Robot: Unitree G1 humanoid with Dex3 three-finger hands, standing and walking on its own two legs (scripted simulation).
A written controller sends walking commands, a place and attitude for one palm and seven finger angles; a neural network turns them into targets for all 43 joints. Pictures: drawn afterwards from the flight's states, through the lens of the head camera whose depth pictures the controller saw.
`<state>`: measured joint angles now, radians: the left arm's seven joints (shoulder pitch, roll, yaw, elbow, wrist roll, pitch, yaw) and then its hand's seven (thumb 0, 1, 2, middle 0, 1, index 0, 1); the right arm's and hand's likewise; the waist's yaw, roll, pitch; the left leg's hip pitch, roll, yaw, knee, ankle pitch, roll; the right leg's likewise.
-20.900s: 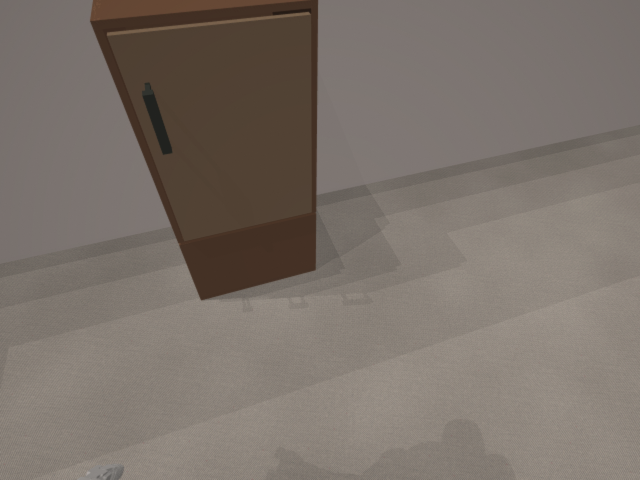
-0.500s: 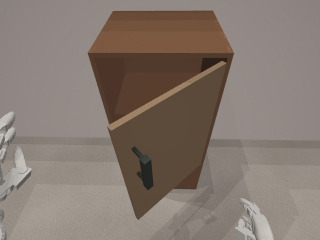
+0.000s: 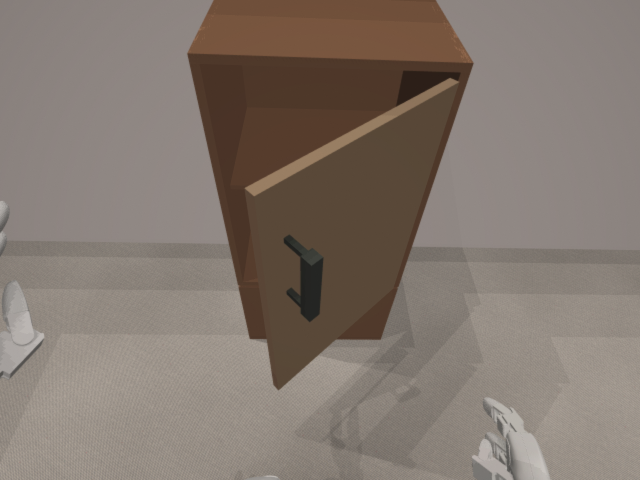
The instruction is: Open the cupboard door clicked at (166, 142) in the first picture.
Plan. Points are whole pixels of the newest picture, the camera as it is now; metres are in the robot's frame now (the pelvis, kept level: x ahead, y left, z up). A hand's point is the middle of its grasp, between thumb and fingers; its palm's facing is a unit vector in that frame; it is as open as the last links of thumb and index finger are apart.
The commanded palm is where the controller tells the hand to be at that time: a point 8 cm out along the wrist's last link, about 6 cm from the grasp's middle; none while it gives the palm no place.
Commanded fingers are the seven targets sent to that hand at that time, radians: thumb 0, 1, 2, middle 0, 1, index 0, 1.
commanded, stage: step back with the hand held close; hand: left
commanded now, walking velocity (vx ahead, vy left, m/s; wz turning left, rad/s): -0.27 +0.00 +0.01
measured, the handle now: (301, 279) +0.38 +0.06 +0.01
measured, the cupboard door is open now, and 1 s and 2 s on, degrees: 43 43 43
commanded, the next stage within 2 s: stop stepping back and stand still in 0.44 s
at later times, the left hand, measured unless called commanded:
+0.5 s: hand out of the picture +0.09 +0.29 +0.18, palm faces +0.52 -0.76 -0.39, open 7.4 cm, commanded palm +0.03 +0.32 +0.19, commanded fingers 0.00 0.90 0.90 -0.20 -0.30 -0.20 -0.30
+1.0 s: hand out of the picture +0.03 +0.24 +0.17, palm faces +0.42 -0.82 -0.39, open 7.4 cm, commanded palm -0.04 +0.28 +0.19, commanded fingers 0.00 0.90 0.90 -0.20 -0.30 -0.20 -0.30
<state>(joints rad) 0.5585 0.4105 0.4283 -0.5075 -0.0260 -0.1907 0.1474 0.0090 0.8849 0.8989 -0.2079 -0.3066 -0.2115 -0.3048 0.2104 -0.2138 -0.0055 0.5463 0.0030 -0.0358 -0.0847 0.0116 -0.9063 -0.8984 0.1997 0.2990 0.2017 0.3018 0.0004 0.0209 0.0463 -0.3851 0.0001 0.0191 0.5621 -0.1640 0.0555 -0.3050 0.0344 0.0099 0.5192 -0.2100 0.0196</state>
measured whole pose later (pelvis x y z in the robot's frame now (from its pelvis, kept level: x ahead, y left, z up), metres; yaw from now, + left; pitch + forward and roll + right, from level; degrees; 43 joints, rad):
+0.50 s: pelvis -0.10 +0.01 +0.00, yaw +2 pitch +0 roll -4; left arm 0.51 0.41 0.48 -0.60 -0.05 -0.22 0.18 0.01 0.89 0.90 -0.21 -0.31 -0.21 -0.30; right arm 0.15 -0.14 -0.02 0.63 -0.02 -0.13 -0.03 0.01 -0.91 -0.90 0.20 0.30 0.20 0.30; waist 0.03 -0.02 0.06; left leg -0.44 0.07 0.05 0.53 -0.10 0.05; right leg -0.45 0.09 0.03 1.11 -0.47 0.03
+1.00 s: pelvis -0.19 -0.01 +0.00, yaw -3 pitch -1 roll +0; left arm 0.49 0.38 0.43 -0.40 -0.05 -0.16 0.17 0.01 0.89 0.90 -0.20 -0.31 -0.21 -0.30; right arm 0.28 -0.23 -0.01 0.67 -0.01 -0.11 -0.09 0.01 -0.91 -0.90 0.20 0.30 0.20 0.30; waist -0.04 -0.02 -0.04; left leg -0.34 -0.01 0.04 0.53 -0.17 0.03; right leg -0.12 0.02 0.00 0.55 -0.41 -0.03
